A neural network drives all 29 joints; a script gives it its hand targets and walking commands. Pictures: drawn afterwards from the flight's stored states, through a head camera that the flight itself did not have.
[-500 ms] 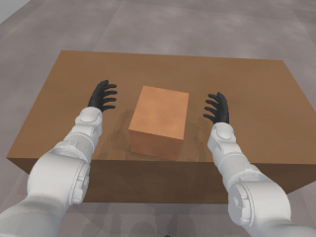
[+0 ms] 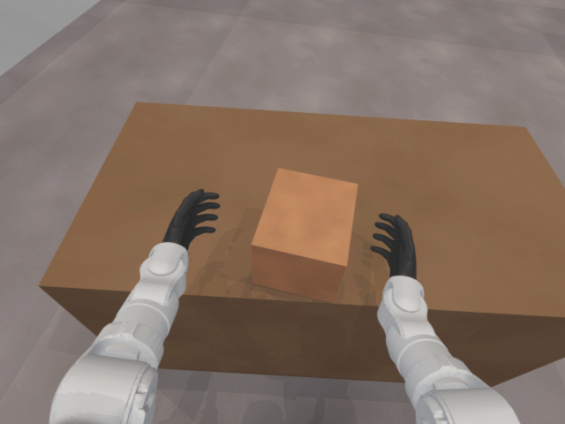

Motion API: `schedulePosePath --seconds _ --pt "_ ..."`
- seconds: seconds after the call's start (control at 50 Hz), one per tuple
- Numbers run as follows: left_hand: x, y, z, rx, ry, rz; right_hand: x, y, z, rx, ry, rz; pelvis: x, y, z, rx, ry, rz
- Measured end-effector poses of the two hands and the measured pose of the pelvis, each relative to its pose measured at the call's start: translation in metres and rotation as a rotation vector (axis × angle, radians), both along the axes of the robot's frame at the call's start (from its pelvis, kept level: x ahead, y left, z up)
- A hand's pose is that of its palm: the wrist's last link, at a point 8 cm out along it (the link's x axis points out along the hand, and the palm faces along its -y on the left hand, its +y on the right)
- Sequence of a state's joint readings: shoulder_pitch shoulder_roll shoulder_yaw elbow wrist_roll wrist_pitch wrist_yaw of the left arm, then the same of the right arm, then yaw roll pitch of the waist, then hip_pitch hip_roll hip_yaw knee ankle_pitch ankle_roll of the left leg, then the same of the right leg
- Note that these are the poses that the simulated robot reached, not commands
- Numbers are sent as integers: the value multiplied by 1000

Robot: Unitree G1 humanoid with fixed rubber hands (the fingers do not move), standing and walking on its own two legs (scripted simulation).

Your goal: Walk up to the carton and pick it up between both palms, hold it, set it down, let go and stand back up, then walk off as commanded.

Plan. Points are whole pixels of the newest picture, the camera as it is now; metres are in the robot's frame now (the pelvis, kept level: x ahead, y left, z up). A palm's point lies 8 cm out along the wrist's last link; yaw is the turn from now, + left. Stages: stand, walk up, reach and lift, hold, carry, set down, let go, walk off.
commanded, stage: set down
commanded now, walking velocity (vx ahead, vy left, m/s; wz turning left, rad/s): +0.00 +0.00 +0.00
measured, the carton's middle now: (305, 234) +0.48 -0.08 -0.09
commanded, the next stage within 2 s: none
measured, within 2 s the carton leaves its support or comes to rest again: neither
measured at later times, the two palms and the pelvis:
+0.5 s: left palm (163, 296) +0.32 +0.16 +0.00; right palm (407, 322) +0.27 -0.20 -0.02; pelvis +0.00 +0.00 +0.01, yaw +1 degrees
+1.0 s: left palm (146, 341) +0.27 +0.18 -0.03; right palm (420, 352) +0.23 -0.21 -0.04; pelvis +0.03 +0.00 +0.01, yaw +1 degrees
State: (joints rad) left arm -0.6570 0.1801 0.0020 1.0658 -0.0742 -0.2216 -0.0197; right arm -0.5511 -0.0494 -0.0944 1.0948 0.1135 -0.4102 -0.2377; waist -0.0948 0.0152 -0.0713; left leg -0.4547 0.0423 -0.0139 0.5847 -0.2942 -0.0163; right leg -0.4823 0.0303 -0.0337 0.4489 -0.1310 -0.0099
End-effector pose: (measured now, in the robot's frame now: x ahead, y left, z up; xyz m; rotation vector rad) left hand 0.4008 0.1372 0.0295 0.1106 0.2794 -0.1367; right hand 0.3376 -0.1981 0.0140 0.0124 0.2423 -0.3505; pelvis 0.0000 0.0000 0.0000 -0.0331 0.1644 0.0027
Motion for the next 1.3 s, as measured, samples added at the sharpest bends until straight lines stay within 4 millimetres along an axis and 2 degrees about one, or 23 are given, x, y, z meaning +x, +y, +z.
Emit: schedulePosePath --seconds 0.1,0.18,0.26,0.48,0.62,0.86,1.06,1.3 --pt "-19 3 -13 -10 48 -8 -19 -3 -8 3 25 -26 2 0 3 -2 -47 4" --pt "-31 3 -15 -33 16 -3 -29 -3 -8 -10 1 -15 2 -1 4 1 -68 6" --pt "-43 5 -21 -28 24 -7 -40 -1 -17 -4 37 -7 1 -2 4 2 -92 8" --pt "-76 20 -29 -21 21 12 -69 2 -29 18 25 1 3 -2 5 8 -135 14" --pt "-97 27 -36 -35 24 19 -86 -2 -32 15 30 -6 6 -2 6 12 -168 16" --pt "-121 36 -56 -12 108 50 -103 -8 -52 -1 144 42 20 -2 7 11 -203 20" --pt "-140 48 -58 28 158 75 -114 -17 -55 -11 165 81 34 -4 10 8 -232 25" --pt "-171 53 -74 39 273 99 -135 -13 -62 -40 270 137 29 -3 11 12 -260 29"
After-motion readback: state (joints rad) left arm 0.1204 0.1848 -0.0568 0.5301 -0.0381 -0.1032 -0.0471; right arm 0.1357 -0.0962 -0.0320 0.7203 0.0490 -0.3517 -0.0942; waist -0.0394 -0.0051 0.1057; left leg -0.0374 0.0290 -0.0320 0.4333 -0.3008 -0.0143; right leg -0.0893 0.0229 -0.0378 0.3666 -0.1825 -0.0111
